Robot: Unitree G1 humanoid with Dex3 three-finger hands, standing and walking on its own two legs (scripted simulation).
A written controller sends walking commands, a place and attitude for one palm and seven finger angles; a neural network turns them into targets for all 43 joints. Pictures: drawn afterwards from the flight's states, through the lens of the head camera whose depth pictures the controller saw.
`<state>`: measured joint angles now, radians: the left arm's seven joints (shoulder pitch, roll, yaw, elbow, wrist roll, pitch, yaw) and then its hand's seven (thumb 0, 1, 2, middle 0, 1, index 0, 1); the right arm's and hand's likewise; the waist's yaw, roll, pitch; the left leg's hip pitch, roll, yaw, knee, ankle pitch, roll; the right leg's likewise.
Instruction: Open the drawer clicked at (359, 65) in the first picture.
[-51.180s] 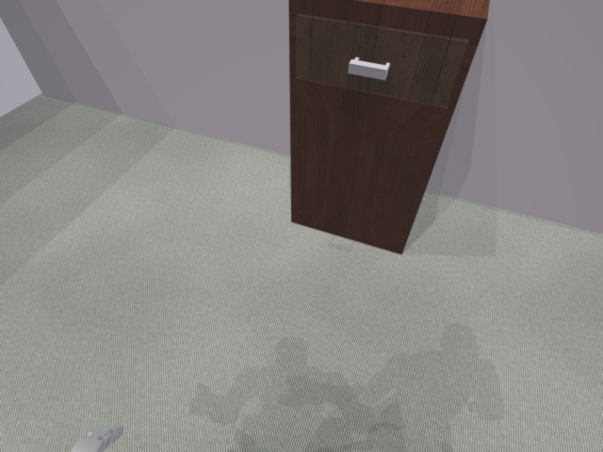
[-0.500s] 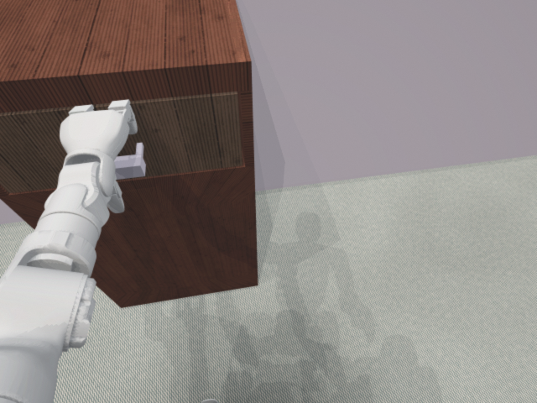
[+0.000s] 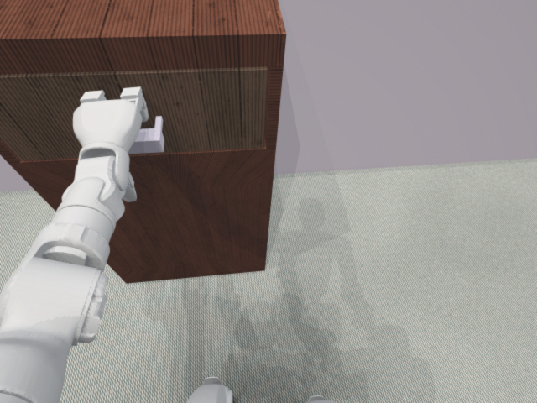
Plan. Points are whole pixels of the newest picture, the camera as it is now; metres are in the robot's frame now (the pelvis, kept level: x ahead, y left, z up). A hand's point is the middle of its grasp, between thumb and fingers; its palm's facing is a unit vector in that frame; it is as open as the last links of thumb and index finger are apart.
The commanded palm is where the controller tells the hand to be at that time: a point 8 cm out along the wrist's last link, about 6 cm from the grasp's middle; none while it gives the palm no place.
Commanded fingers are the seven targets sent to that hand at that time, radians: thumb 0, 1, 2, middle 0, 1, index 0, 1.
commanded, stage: lower the fingers behind the handle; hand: left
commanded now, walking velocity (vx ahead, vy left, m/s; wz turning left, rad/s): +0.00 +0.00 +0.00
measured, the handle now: (130, 132) +0.54 +0.22 +0.06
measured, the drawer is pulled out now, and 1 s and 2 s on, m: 0.00 0.00 0.00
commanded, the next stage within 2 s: lift the fingers back up to retry in 0.38 s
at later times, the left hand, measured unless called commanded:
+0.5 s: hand (121, 147) +0.50 +0.22 +0.07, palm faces +0.02 +0.00 -1.00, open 13.7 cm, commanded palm +0.49 +0.21 +0.09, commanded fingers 0.00 -0.50 0.30 -0.30 -1.20 -0.30 -1.20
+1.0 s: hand (118, 141) +0.49 +0.23 +0.08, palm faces -0.05 -0.04 -1.00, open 13.3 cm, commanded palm +0.49 +0.22 +0.16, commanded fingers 0.00 -0.50 0.30 -0.30 -1.20 -0.30 -1.20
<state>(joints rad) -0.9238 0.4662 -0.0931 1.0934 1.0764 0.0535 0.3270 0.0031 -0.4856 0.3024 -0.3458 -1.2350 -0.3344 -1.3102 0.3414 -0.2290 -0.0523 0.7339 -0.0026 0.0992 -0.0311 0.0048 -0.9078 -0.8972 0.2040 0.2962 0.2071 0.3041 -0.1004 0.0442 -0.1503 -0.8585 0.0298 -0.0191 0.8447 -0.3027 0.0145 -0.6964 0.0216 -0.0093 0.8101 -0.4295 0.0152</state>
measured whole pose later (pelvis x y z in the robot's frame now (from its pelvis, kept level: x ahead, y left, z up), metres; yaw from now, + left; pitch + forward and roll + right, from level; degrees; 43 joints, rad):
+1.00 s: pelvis +0.00 +0.00 +0.01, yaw +0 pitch +16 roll -3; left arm -0.90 0.53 -0.07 1.01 1.03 0.01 0.16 0.00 -0.49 0.30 -0.38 -1.22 -0.41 -1.22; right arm 0.38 -0.24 -0.03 0.72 0.01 0.03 -0.09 0.01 -0.91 -0.90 0.20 0.30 0.21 0.30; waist -0.12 0.06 -0.11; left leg -0.81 0.03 -0.01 0.81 -0.28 0.02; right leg -0.65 0.02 0.00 0.77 -0.40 0.02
